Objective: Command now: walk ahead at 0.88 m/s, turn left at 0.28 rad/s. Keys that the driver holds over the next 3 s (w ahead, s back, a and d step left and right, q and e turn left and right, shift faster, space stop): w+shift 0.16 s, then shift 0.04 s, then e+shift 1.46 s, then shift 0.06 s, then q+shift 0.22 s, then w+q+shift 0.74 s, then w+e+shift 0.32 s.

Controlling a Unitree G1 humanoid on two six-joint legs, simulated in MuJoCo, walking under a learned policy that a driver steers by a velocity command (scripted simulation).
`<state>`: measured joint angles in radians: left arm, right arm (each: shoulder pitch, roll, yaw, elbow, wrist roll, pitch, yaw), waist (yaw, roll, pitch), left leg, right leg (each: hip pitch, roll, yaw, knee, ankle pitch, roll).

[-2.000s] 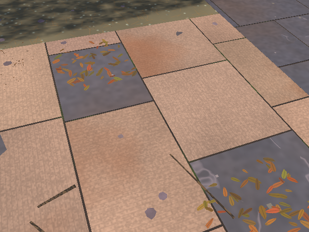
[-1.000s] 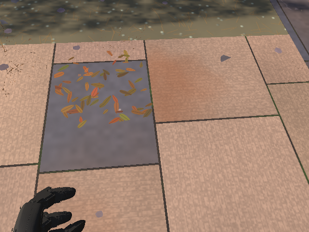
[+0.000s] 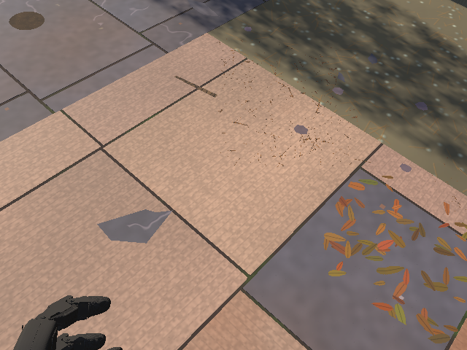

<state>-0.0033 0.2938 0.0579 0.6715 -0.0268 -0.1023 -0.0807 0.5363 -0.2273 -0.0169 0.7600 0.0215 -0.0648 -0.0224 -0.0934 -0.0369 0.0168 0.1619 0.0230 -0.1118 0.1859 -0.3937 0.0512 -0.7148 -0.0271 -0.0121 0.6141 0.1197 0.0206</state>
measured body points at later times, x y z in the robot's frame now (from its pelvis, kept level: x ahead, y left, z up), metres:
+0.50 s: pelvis +0.38 +0.00 -0.01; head +0.42 +0.01 +0.44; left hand +0.40 +0.30 -0.13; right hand +0.63 -0.24 -0.04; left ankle +0.57 +0.10 -0.72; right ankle +0.28 -0.13 -0.73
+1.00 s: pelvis +0.47 -0.01 -0.01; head +0.48 -0.06 +0.44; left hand +0.78 +0.13 -0.07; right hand +0.44 -0.35 -0.12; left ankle +0.57 +0.10 -0.71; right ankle +0.43 -0.10 -0.74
